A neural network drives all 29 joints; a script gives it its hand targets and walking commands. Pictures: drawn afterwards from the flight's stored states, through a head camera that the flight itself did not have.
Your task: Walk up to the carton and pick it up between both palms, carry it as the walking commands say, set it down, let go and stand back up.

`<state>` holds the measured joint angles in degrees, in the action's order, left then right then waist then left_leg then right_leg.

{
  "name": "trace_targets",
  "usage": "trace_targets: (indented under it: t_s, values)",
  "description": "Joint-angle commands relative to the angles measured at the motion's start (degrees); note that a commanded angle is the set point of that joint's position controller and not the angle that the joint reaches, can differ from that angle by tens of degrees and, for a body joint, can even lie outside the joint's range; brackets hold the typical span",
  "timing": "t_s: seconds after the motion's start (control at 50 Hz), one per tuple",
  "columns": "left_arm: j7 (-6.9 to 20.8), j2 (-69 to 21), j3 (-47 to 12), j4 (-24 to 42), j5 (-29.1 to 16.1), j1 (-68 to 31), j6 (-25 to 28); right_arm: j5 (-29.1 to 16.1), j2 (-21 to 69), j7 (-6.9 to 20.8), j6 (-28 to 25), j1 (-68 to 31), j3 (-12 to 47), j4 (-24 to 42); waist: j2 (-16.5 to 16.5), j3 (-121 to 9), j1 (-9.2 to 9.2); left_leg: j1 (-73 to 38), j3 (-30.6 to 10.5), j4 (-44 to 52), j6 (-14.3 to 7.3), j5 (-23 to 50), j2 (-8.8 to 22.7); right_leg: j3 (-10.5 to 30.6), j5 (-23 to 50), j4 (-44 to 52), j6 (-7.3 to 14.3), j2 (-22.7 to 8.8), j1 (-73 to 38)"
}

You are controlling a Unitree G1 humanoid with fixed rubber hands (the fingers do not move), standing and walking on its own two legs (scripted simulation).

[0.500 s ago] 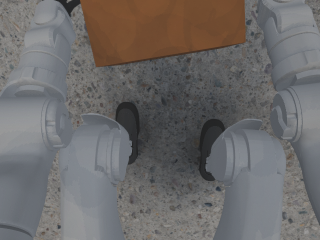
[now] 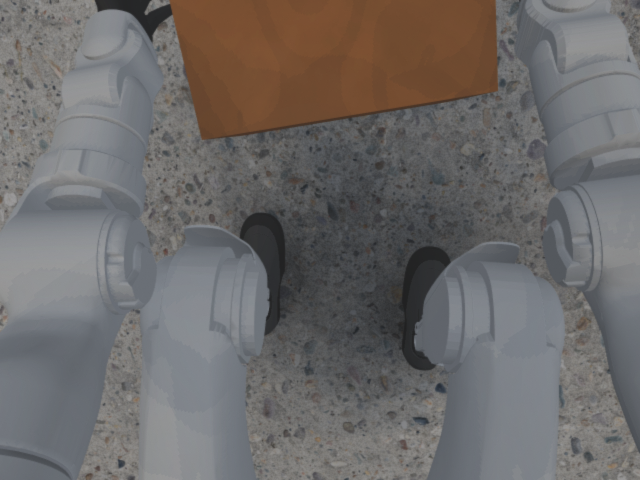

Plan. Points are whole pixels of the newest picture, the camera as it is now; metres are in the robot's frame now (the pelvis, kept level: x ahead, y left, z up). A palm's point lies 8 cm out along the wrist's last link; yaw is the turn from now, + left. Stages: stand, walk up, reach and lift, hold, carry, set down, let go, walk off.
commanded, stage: reach and lift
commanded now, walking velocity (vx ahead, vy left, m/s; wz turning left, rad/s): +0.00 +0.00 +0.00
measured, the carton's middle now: (328, 3) +0.55 +0.05 -0.25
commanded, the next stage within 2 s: none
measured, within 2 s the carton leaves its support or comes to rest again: neither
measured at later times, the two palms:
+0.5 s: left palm (101, 12) +0.50 +0.23 -0.11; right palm out of the picture +0.56 -0.15 -0.11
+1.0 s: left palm out of the picture +0.49 +0.23 -0.04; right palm out of the picture +0.55 -0.15 -0.05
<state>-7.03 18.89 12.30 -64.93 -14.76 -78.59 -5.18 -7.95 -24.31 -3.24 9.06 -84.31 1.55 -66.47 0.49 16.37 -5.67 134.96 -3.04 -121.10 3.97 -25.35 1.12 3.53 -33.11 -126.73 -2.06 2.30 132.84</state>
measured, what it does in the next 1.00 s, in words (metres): rises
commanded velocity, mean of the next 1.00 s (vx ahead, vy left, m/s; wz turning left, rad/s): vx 0.00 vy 0.00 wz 0.00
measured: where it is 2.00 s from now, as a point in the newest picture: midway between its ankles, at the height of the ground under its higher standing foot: (341, 310)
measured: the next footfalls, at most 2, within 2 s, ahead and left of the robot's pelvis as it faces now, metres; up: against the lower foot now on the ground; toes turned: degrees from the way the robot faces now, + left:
none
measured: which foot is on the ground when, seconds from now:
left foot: down 0.00-1.00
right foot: down 0.00-1.00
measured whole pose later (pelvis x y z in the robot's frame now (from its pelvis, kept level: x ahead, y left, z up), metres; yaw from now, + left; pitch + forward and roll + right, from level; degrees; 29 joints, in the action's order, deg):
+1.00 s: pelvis +0.01 +0.00 +0.06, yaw -1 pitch +47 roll +3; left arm -4.4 7.0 28.0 -41.0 3.3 -61.1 -16.5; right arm 1.6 -17.9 -2.8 15.6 -73.4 -9.5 -59.5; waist -2.6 -3.8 -6.3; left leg 130.3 -4.3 -109.1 5.5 -26.1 -1.7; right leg 4.6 -31.5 -113.7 -2.8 5.4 129.3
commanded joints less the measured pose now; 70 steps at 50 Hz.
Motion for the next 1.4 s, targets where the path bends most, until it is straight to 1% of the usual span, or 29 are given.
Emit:
trace_targets:
  t_s: [0.0,0.02,0.1,0.12,0.16,0.22,0.24,0.26,0.36,0.4,0.44,0.52,0.6,0.62,0.66,0.7,0.76,0.86,0.9,0.98,1.04,1.1,1.12,1.14,1.18,1.2,1.3,1.32,1.38]
  values:
    - [14.2,-46.5,-12.6,15.1,-1.0,-33.0,-0.5,-3.3,49.9,13.6,-2.7,-26.9,8.8,14.8,-8.1,-67.6,-0.83,-35.3,9.4,5.0,-2.5,14.4,-4.4,-7.3,13.2,12.5,2.0,2.6,-27.1]
    - [14.2,-46.2,-12.6,15.9,-0.6,-33.6,-0.7,-3.4,50.8,13.8,-2.3,-26.8,8.7,14.5,-7.8,-68.5,-1.42,-35.8,9.6,5.3,-2.6,13.7,-4.4,-7.3,12.6,12.6,2.0,2.6,-27.4]
    - [14.5,-47.1,-12.6,18.3,0.7,-33.8,-1.7,-3.4,53.5,14.6,-1.3,-26.6,8.4,14.7,-7.3,-70.9,-2.46,-36.7,10.5,6.3,-2.6,13.3,-4.7,-7.4,12.2,13.5,1.9,3.1,-27.4]
    - [14.5,-47.0,-12.7,19.4,0.9,-34.3,-1.9,-3.5,54.5,14.8,-1.0,-26.4,8.3,14.4,-7.7,-71.6,-2.71,-36.7,10.7,6.6,-2.7,13.2,-4.7,-7.5,12.2,13.8,1.8,3.2,-27.7]
    - [14.7,-47.4,-13.1,21.2,1.3,-34.8,-2.3,-3.7,55.5,15.1,-0.6,-26.5,8.3,15.0,-7.0,-73.4,-3.04,-37.4,11.0,6.9,-2.6,13.5,-4.8,-7.4,12.5,14.1,1.8,3.5,-28.0]
    - [15.0,-47.9,-13.6,23.5,2.1,-35.3,-3.0,-3.4,56.7,15.3,-0.1,-26.2,7.9,14.9,-7.0,-74.9,-3.06,-37.5,11.3,7.7,-2.5,13.1,-4.9,-7.5,12.3,14.7,1.8,3.8,-28.0]
    - [15.1,-48.1,-13.6,23.9,2.4,-35.3,-3.2,-3.1,56.9,15.5,0.1,-25.6,7.3,14.5,-6.3,-74.7,-2.88,-37.8,11.4,8.0,-2.5,13.0,-4.9,-7.5,12.1,15.0,1.9,3.8,-27.6]
    - [15.2,-48.0,-13.4,24.5,2.9,-35.3,-3.4,-2.9,57.3,15.5,0.4,-25.3,7.1,14.1,-6.6,-74.6,-3.11,-37.6,11.5,8.2,-2.5,12.6,-5.0,-7.5,11.7,15.2,1.8,3.9,-27.4]
    - [15.8,-49.3,-12.6,25.0,5.1,-32.9,-4.6,-1.4,57.8,15.9,1.0,-23.2,5.2,13.0,-5.6,-73.9,-2.97,-37.6,11.6,9.5,-2.2,12.0,-5.3,-7.8,11.1,16.1,1.9,4.2,-26.5]
    - [16.1,-50.2,-12.1,24.9,5.7,-31.4,-5.1,-1.0,57.6,15.9,1.1,-23.5,5.2,14.0,-6.3,-74.5,-2.77,-37.7,11.5,9.8,-2.2,12.5,-5.5,-8.1,11.4,16.3,1.8,4.3,-26.8]
    - [16.4,-51.3,-12.1,25.4,6.2,-30.6,-5.5,-0.6,57.8,16.0,1.2,-22.7,4.9,14.4,-5.8,-75.1,-2.41,-38.0,11.5,10.0,-2.0,13.1,-5.7,-8.1,12.0,16.5,1.9,4.5,-26.8]
    - [16.8,-52.7,-12.8,27.4,6.8,-29.8,-6.3,-0.4,58.3,15.9,1.4,-22.3,5.3,16.2,-6.3,-78.2,-1.97,-39.8,11.3,10.5,-1.8,14.7,-5.9,-8.6,13.5,16.7,1.8,4.8,-28.1]
    - [17.1,-54.2,-13.4,28.1,7.3,-28.1,-7.2,-0.6,58.7,15.9,1.7,-22.4,5.9,17.6,-5.8,-80.1,-2.43,-41.3,11.4,11.2,-1.5,15.5,-6.1,-8.7,14.1,17.2,1.8,5.1,-29.0]
    - [17.1,-54.3,-13.6,28.9,7.3,-28.2,-7.3,-0.6,59.1,15.8,1.8,-22.1,6.1,17.8,-6.4,-81.0,-2.39,-41.6,11.4,11.4,-1.5,15.7,-6.2,-8.9,14.3,17.4,1.8,5.3,-29.4]
    - [17.2,-55.3,-14.2,29.9,7.2,-27.7,-7.6,-1.2,60.0,15.8,1.9,-22.2,7.0,19.3,-6.4,-83.8,-2.69,-42.7,11.6,11.7,-1.5,16.9,-6.4,-8.9,15.5,17.7,1.7,5.5,-30.9]
    - [17.3,-55.6,-14.7,31.0,7.1,-27.4,-7.9,-1.8,61.5,15.8,2.2,-22.2,7.8,20.1,-6.8,-86.0,-3.45,-43.2,11.8,12.2,-1.6,17.5,-6.5,-8.9,16.3,18.1,1.6,5.7,-32.3]
    - [17.7,-56.5,-14.3,30.7,7.8,-25.5,-8.7,-1.0,62.8,15.8,2.8,-20.2,7.2,19.3,-7.5,-84.7,-3.56,-42.2,11.8,13.7,-1.7,16.6,-6.7,-9.0,15.7,19.5,1.4,6.0,-32.1]
    - [18.6,-56.8,-11.1,28.2,10.9,-21.8,-10.1,1.9,63.7,16.0,3.9,-17.2,4.1,16.6,-8.4,-78.8,-3.71,-38.4,11.9,16.6,-1.9,13.1,-6.8,-8.7,13.1,22.9,1.4,6.1,-30.0]
    - [19.0,-57.2,-10.2,27.5,11.9,-20.8,-10.6,2.8,63.6,16.0,4.1,-17.1,3.0,16.2,-8.0,-78.2,-3.59,-38.1,11.8,17.5,-2.0,12.1,-6.9,-8.6,12.1,24.0,1.5,6.2,-29.6]
    - [19.8,-58.2,-10.1,28.4,12.1,-20.9,-11.0,3.8,64.0,15.8,4.3,-17.4,2.7,17.1,-8.3,-80.0,-2.93,-38.3,11.8,19.1,-2.0,11.6,-7.2,-8.2,12.3,26.0,1.6,6.2,-31.7]
    - [20.3,-59.0,-11.2,29.7,11.5,-21.6,-11.4,3.9,64.7,15.7,4.4,-18.0,3.1,18.6,-7.9,-82.6,-2.57,-39.6,11.8,20.5,-1.9,11.8,-7.4,-8.3,12.7,27.3,1.6,6.3,-33.6]
    - [20.6,-59.8,-11.9,30.8,11.3,-21.6,-11.9,3.4,65.9,15.8,4.8,-18.5,4.0,19.9,-7.9,-85.1,-2.90,-41.5,11.9,22.1,-1.9,11.9,-7.6,-8.4,12.6,28.7,1.6,6.6,-35.8]
    - [20.7,-59.8,-11.9,30.8,11.5,-21.3,-12.1,3.6,66.2,15.9,5.1,-18.0,3.9,19.5,-7.7,-85.3,-3.21,-41.9,12.0,22.7,-1.9,11.7,-7.6,-8.5,12.3,29.1,1.5,6.6,-36.1]
    - [20.8,-59.7,-11.9,31.0,11.5,-21.3,-12.3,3.7,66.6,16.0,5.4,-17.8,3.9,19.7,-8.1,-85.7,-3.12,-41.9,12.0,23.1,-1.9,11.5,-7.6,-8.6,12.2,29.6,1.4,6.7,-36.7]
    - [21.1,-59.8,-11.4,30.1,12.0,-20.5,-12.9,4.3,67.1,16.3,5.9,-16.6,3.0,18.7,-7.7,-84.5,-3.12,-42.1,12.0,24.2,-1.9,10.7,-7.5,-8.5,11.4,30.8,1.4,6.6,-36.5]
    - [21.1,-59.9,-11.2,29.9,12.4,-20.0,-13.1,4.4,67.7,16.6,6.1,-16.0,3.0,18.6,-7.8,-84.6,-3.64,-42.7,12.1,24.8,-1.9,11.0,-7.6,-8.5,11.6,31.2,1.3,6.7,-36.8]
    - [21.7,-61.4,-10.5,29.2,13.3,-17.4,-13.6,5.4,68.8,17.2,6.6,-14.6,2.4,18.6,-8.5,-84.2,-3.76,-44.0,11.9,26.9,-2.0,11.9,-7.7,-8.6,12.2,33.3,1.2,6.7,-37.8]
    - [21.8,-61.8,-10.6,29.1,13.4,-17.1,-13.6,5.5,68.6,17.3,6.5,-14.3,2.1,18.8,-8.0,-83.9,-3.60,-44.7,11.7,27.3,-1.9,12.5,-7.8,-8.6,12.4,33.7,1.2,6.8,-37.5]
    - [21.9,-63.1,-10.9,29.1,13.5,-15.7,-13.8,5.9,68.7,17.6,6.4,-13.5,2.0,19.2,-8.0,-83.7,-3.16,-46.6,11.3,28.7,-1.8,13.2,-8.0,-8.9,12.7,34.9,1.3,6.9,-37.7]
